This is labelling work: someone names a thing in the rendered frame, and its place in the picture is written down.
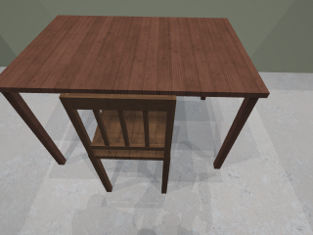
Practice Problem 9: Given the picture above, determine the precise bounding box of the chair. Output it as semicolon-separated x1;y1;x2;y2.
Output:
59;93;177;194

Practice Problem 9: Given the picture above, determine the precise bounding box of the table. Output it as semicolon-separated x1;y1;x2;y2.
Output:
0;15;270;169

